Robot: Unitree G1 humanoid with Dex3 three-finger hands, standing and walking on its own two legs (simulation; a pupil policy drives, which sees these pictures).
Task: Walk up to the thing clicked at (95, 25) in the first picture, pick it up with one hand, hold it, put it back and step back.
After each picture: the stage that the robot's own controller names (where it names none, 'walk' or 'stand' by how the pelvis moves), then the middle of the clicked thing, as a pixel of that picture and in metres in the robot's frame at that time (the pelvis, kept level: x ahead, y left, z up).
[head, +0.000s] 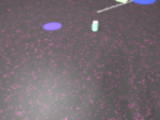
stand; (95, 25) +1.74 -0.10 -0.72
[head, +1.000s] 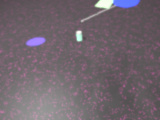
walk; (79, 36) +1.61 +0.21 -0.70
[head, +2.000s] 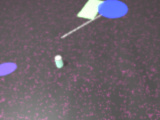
walk; (58, 61) +1.07 +0.36 -0.72
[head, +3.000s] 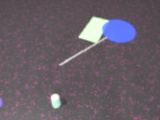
walk; (55, 101) +0.65 +0.26 -0.69
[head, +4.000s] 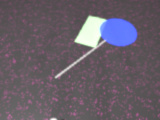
stand; out of the picture +0.40 +0.22 -0.69
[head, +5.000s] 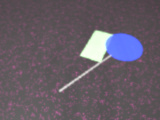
stand; out of the picture +0.36 +0.22 -0.72
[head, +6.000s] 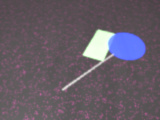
stand; out of the picture +0.38 +0.22 -0.73
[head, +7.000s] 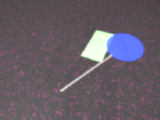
stand; out of the picture +0.37 +0.23 -0.73
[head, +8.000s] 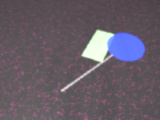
stand; out of the picture +0.36 +0.22 -0.73
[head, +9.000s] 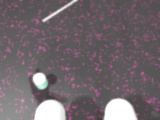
go down; (40, 81) +0.43 +0.21 -0.46
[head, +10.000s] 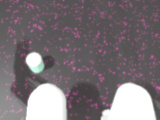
go down; (35, 63) +0.45 +0.22 -0.33
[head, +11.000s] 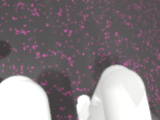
close in; out of the picture +0.44 +0.26 -0.23
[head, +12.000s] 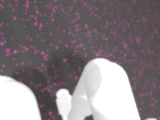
close; out of the picture +0.44 +0.28 -0.23
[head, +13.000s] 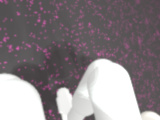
lift; out of the picture +0.41 +0.26 -0.24
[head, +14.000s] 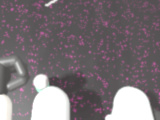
lift; (42, 84) +0.38 +0.21 -0.33
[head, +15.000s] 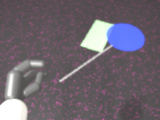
close; out of the picture +0.31 +0.20 -0.66
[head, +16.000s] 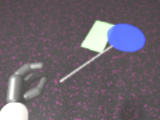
close; out of the picture +0.31 +0.21 -0.68
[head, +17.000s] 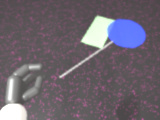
stand; out of the picture +0.31 +0.21 -0.67
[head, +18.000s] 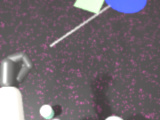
crouch; (47, 112) +0.34 +0.21 -0.55
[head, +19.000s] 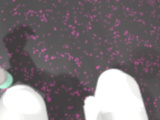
lower; (0, 78) +0.38 +0.23 -0.27
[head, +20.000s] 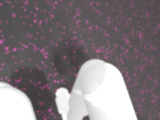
lower; out of the picture +0.36 +0.26 -0.24
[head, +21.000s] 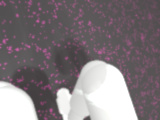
lower; out of the picture +0.36 +0.26 -0.25
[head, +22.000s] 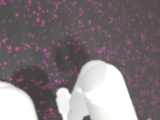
lower; out of the picture +0.36 +0.26 -0.25
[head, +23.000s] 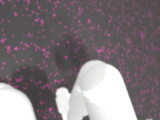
lower; out of the picture +0.36 +0.26 -0.25
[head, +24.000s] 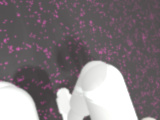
open; out of the picture +0.36 +0.26 -0.26
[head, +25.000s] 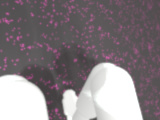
stand; out of the picture +0.36 +0.25 -0.24
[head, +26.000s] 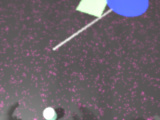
stand; (50, 114) +0.34 +0.20 -0.57
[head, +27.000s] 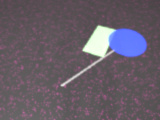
stand; out of the picture +0.31 +0.20 -0.67
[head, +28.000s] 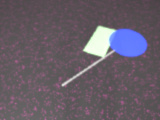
stand; out of the picture +0.32 +0.20 -0.67
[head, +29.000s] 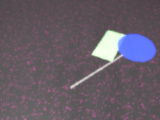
stand; out of the picture +0.33 +0.19 -0.72
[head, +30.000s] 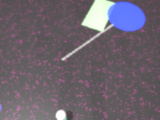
walk; (61, 116) +0.37 +0.14 -0.70
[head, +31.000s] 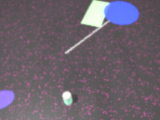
walk; (67, 98) +0.58 +0.19 -0.70
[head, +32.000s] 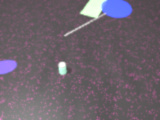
stand; (62, 68) +0.93 +0.22 -0.70
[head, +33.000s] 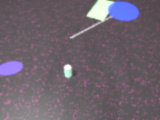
stand; (68, 71) +0.91 +0.19 -0.71
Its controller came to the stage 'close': yes
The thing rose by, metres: 0.03
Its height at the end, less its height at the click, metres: +0.00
